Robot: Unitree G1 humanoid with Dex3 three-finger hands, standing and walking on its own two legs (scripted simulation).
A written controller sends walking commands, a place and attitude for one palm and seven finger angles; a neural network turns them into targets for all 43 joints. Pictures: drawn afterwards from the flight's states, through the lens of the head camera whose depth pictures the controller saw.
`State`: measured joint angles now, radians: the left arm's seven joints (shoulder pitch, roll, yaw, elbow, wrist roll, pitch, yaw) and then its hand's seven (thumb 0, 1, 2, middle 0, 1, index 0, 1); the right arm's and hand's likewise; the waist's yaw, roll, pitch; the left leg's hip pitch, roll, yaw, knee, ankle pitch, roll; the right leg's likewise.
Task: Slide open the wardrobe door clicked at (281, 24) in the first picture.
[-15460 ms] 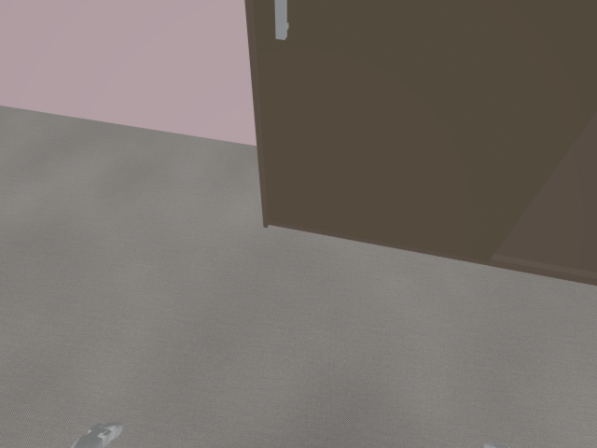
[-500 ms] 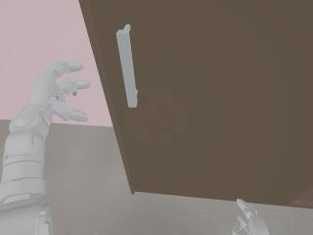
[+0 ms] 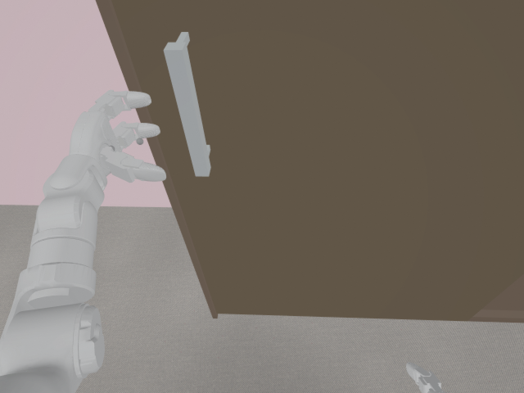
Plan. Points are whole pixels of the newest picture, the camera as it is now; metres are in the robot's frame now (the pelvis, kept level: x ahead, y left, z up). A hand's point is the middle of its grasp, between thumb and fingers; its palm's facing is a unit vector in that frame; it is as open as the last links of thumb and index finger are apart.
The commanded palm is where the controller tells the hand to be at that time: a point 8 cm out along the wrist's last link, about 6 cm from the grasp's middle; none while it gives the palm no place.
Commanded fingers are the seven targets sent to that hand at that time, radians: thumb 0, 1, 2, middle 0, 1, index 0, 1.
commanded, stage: move the hooked fingers beside the handle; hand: left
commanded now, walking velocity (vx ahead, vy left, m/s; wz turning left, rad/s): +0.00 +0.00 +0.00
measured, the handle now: (194, 111) +0.49 +0.13 +0.19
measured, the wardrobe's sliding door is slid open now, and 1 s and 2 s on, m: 0.00 0.00 0.00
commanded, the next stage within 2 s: feel for the door with the fingertips in 1.42 s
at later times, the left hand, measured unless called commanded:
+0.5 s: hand (132, 135) +0.42 +0.20 +0.20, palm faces +0.02 -1.00 +0.00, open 14.0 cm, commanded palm +0.40 +0.25 +0.20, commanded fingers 0.00 -0.50 0.30 -0.30 -1.20 -0.30 -1.20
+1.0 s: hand (142, 139) +0.43 +0.19 +0.19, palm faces +0.01 -1.00 -0.01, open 14.0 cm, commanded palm +0.41 +0.24 +0.20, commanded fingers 0.00 -0.50 0.30 -0.30 -1.20 -0.30 -1.20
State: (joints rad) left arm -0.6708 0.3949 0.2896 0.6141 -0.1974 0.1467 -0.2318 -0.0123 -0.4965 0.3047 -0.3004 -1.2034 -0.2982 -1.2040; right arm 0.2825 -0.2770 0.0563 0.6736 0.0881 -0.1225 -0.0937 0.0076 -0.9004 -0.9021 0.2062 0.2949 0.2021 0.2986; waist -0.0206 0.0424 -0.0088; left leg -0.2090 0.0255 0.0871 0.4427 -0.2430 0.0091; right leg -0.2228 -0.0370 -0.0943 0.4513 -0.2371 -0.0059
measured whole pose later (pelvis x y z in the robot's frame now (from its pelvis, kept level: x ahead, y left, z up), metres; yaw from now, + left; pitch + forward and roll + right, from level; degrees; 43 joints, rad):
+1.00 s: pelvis +0.00 +0.01 +0.00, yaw -1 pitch +1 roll +0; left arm -0.73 0.40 0.30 0.74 -0.18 0.05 -0.23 -0.01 -0.50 0.30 -0.30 -1.20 -0.30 -1.20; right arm 0.30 -0.27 0.06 0.66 0.08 -0.10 -0.09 0.01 -0.90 -0.90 0.21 0.29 0.20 0.30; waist -0.03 0.03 -0.02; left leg -0.23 0.03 0.10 0.44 -0.24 0.02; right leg -0.24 -0.03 -0.08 0.44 -0.22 0.00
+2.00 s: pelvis +0.00 +0.00 +0.00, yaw -1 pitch +0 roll +0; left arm -0.68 0.28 0.24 0.56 -0.17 0.13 -0.13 -0.01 -0.50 0.30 -0.30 -1.20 -0.30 -1.20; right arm 0.26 -0.25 0.05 0.66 0.07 -0.07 -0.06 0.01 -0.90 -0.90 0.21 0.29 0.20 0.30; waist -0.01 0.04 -0.03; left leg -0.19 0.03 0.10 0.43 -0.24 0.00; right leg -0.21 -0.02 -0.08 0.43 -0.23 -0.01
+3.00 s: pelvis -0.01 +0.00 +0.00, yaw -1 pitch +2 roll +0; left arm -0.84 0.32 0.25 0.82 -0.15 0.04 -0.13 -0.01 -0.50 0.30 -0.31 -1.21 -0.30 -1.21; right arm 0.31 -0.26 0.04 0.68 0.07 -0.10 -0.06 0.01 -0.90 -0.90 0.21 0.29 0.20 0.30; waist -0.04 0.03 -0.03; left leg -0.25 0.03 0.10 0.44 -0.23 0.01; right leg -0.26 -0.03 -0.07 0.43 -0.21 0.00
